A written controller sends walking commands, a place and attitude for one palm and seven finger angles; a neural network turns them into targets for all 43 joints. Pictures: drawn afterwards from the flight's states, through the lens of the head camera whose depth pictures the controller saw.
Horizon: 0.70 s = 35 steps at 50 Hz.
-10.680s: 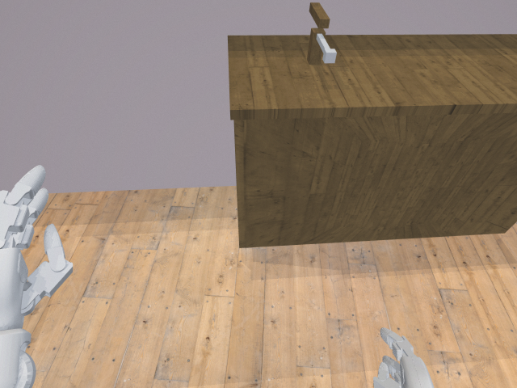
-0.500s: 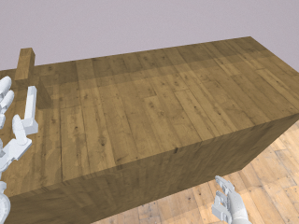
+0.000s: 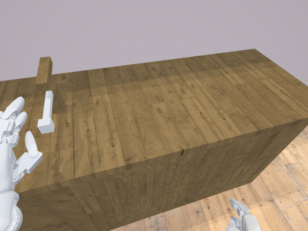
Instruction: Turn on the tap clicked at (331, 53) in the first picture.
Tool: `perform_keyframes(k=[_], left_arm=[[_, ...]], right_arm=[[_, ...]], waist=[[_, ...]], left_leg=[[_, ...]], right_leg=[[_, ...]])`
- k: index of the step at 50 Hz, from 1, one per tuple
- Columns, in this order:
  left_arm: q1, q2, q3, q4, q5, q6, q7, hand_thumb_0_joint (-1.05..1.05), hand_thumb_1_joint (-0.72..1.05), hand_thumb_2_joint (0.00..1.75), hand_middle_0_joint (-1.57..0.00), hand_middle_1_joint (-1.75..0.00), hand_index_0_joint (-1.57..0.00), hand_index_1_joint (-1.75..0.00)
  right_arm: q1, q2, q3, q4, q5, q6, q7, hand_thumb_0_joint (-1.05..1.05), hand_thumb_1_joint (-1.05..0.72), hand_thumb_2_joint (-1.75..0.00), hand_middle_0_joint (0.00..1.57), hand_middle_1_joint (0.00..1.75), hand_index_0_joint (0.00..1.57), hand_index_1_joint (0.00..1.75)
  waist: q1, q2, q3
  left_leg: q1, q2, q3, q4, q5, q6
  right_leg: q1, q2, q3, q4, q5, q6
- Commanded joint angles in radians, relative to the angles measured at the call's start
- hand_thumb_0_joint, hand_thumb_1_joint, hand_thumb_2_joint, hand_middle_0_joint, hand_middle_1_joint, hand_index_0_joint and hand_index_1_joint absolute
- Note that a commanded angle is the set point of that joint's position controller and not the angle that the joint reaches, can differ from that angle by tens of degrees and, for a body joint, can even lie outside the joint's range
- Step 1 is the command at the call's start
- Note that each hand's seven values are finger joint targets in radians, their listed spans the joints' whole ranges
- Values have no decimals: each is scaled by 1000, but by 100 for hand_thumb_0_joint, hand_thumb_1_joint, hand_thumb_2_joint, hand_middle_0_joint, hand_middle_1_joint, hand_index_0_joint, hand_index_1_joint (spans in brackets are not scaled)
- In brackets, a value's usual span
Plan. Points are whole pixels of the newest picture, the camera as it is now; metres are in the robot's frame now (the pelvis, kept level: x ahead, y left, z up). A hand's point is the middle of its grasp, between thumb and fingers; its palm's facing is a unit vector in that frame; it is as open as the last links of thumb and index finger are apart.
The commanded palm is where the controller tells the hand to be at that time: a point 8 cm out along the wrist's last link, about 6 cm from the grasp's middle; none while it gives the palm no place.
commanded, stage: come to a stop and stand still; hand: left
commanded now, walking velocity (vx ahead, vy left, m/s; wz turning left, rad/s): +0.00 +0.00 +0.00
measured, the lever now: (46, 125) +0.32 +0.30 +0.11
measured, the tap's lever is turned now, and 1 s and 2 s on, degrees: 0 0 0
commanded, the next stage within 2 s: look again from close up in 0.18 s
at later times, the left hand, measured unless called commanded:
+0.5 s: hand (41, 135) +0.26 +0.26 +0.16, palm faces +0.35 -0.85 -0.39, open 7.4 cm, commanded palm +0.19 +0.30 +0.17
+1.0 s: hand (46, 143) +0.24 +0.25 +0.16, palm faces +0.27 -0.85 -0.46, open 7.4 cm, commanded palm +0.17 +0.29 +0.17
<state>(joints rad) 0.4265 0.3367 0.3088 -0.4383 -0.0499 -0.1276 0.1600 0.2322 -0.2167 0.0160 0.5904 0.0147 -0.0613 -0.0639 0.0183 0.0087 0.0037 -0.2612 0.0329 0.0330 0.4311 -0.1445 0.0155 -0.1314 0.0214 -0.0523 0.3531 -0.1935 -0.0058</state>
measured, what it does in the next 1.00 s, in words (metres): stands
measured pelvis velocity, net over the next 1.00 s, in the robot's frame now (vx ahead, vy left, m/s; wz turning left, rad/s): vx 0.00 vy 0.02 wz -0.05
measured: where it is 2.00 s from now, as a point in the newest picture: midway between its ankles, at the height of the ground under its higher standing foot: outside the picture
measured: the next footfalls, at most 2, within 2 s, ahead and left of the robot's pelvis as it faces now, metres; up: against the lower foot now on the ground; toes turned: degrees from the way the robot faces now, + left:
none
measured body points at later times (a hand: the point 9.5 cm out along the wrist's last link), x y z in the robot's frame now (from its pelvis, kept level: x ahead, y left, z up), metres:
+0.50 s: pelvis +0.01 +0.02 +0.00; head +0.04 +0.03 +0.44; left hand +0.23 +0.31 +0.18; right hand +0.20 -0.20 -0.07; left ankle +0.06 +0.11 -0.74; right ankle +0.00 -0.12 -0.74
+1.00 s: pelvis +0.00 +0.02 -0.01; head +0.07 +0.04 +0.43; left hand +0.22 +0.29 +0.18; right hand +0.20 -0.19 -0.08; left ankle +0.06 +0.11 -0.74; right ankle +0.00 -0.11 -0.74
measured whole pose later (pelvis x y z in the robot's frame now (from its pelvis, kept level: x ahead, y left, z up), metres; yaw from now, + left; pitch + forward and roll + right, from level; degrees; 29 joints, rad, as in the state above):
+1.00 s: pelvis +0.00 +0.02 -0.01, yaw -3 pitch +0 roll -3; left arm 0.43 0.42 0.42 -0.59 -0.05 -0.21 0.07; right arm 0.13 -0.15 0.02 0.49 0.00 -0.13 0.01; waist 0.03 -0.01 0.16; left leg -0.36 0.05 0.08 0.57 -0.22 0.04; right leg -0.24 0.02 -0.05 0.47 -0.24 0.01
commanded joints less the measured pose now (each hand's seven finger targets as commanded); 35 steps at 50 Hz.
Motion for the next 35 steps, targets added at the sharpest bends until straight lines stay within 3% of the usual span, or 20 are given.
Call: perform_keyframes(k=[1,3,6,7,11,13,14,15,16,17,18,20,21,24,25,26,27,31,32,35], left_arm=[[-73,192,127,-233,11,-78,10,0,90,90,-20,-30,-20,-30],[-79,169,110,-247,13,-82,9,0,90,90,-20,-30,-20,-30],[-54,191,135,-250,14,-82,9,0,90,90,-20,-30,-20,-30],[-51,166,115,-241,13,-81,8,0,90,90,-20,-30,-20,-30],[-48,192,138,-247,12,-76,8,0,90,90,-20,-30,-20,-30],[-58,169,115,-259,9,-75,5,0,90,90,-20,-30,-20,-30],[-1101,993,697,-469,159,-188,-9,0,90,90,-20,-30,-20,-30],[-531,368,284,103,69,-149,-51,0,90,90,-20,-30,-20,-30],[-307,191,158,93,18,-124,-58,0,90,90,-20,-30,-20,-30],[-294,187,129,-3,23,-139,-65,0,90,90,-20,-30,-20,-30],[-204,172,115,-64,10,-146,-70,0,90,90,-20,-30,-20,-30],[-92,162,96,-167,11,-147,-72,0,90,90,-20,-30,-20,-30],[-28,143,91,-172,5,-138,-67,0,90,90,-20,-30,-20,-30],[-36,226,182,-208,10,-137,-56,0,90,90,-20,-30,-20,-30],[-52,229,196,-215,7,-142,-56,0,90,90,-20,-30,-20,-30],[-85,288,252,-250,11,-147,-45,0,90,90,-20,-30,-20,-30],[-85,248,232,-223,8,-151,-46,0,90,90,-20,-30,-20,-30],[-136,254,231,-290,10,-161,-38,0,90,90,-20,-30,-20,-30],[-130,222,200,-290,10,-160,-40,0,90,90,-20,-30,-20,-30],[-126,204,165,-359,19,-158,-39,0,90,90,-20,-30,-20,-30]], right_arm=[[-141,-106,-43,-162,4,-67,-8,0,-90,-90,20,30,20,30],[-130,-109,-44,-164,4,-73,-5,0,-90,-90,20,30,20,30],[-132,-106,-45,-153,4,-82,-1,0,-90,-90,20,30,20,30],[-126,-105,-43,-153,2,-82,-1,0,-90,-90,20,30,20,30],[-128,-106,-46,-139,3,-85,4,0,-90,-90,20,30,20,30],[-128,-103,-45,-143,3,-84,4,0,-90,-90,20,30,20,30],[-50,-143,-58,-155,-49,-120,7,0,-90,-90,20,30,20,30],[-92,-15,-12,-61,-15,-115,6,0,-90,-90,20,30,20,30],[-109,-92,-70,-128,14,-123,21,0,-90,-90,20,30,20,30],[-73,-110,-76,-149,8,-127,31,0,-90,-90,20,30,20,30],[-83,-110,-73,-156,9,-128,46,0,-90,-90,20,30,20,30],[-122,-105,-65,-176,7,-129,64,0,-90,-90,20,30,20,30],[-140,-97,-56,-174,14,-129,68,0,-90,-90,20,30,20,30],[-144,-108,-55,-191,-1,-122,50,0,-90,-90,20,30,20,30],[-142,-107,-53,-195,-2,-121,43,0,-90,-90,20,30,20,30],[-159,-109,-49,-190,-1,-115,36,0,-90,-90,20,30,20,30],[-145,-108,-53,-192,-6,-112,27,0,-90,-90,20,30,20,30],[-143,-105,-50,-193,-2,-121,23,0,-90,-90,20,30,20,30],[-128,-105,-52,-190,-4,-125,22,0,-90,-90,20,30,20,30],[-100,-104,-62,-188,-6,-144,34,0,-90,-90,20,30,20,30]], waist=[[4,81,-42],[2,87,-53],[5,67,-74],[1,59,-69],[3,25,-97],[1,44,-110],[14,-104,113],[-7,-115,-93],[31,122,-146],[22,161,-185],[24,139,-172],[31,21,-144],[30,-1,-146],[20,-66,-90],[13,-62,-70],[15,-16,-77],[9,11,-85],[9,98,-140],[8,87,-150],[8,147,-194]], left_leg=[[-36,58,-114,-179,-311,8],[-51,64,-127,-186,-308,11],[-22,59,-106,-159,-256,7],[-29,57,-112,-154,-237,7],[20,40,-78,-97,-100,-2],[44,42,-78,-88,-34,-1],[-119,68,-42,80,-12,15],[91,-16,-53,56,50,17],[189,13,-28,15,93,-1],[161,31,-16,25,75,7],[135,35,-31,10,55,13],[101,32,-35,-4,3,13],[114,42,-40,-15,6,13],[63,39,-45,-36,-90,9],[57,36,-51,-45,-103,8],[70,41,-52,-61,-87,8],[56,54,-70,-73,-91,19],[121,58,-64,-39,80,27],[140,69,-75,-35,149,29],[257,117,-77,14,538,20]], right_leg=[[5,-36,76,-64,-99,0],[37,-35,74,-40,-71,-1],[31,-36,71,-45,-39,0],[39,-42,71,-44,-32,-2],[32,-48,71,-50,43,-2],[34,-54,70,-35,78,-4],[-206,-152,153,-144,110,23],[-202,-171,152,-61,71,-52],[-131,-123,146,20,120,-65],[-92,-110,151,30,118,-40],[-63,-103,139,30,102,-16],[-57,-91,124,5,64,-3],[-56,-80,90,21,54,-10],[-89,-73,87,-14,-19,-10],[-101,-70,91,-19,-33,-13],[-99,-59,73,3,-29,-10],[-72,-59,58,20,-11,-10],[-26,-58,50,58,124,-11],[-30,-54,42,61,143,-7],[-76,-34,24,131,140,0]])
